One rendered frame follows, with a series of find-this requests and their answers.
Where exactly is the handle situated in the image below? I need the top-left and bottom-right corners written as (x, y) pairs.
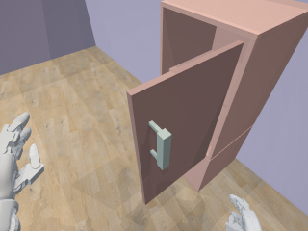
top-left (148, 120), bottom-right (172, 170)

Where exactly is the robot right hand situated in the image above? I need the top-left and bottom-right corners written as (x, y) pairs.
top-left (225, 194), bottom-right (263, 231)

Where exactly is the robot left hand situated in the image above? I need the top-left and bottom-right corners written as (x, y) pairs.
top-left (0, 112), bottom-right (44, 200)

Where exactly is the cupboard door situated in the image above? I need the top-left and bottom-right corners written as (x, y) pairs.
top-left (126, 40), bottom-right (244, 205)

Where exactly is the robot left forearm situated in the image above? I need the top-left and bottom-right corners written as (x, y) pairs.
top-left (0, 199), bottom-right (21, 231)

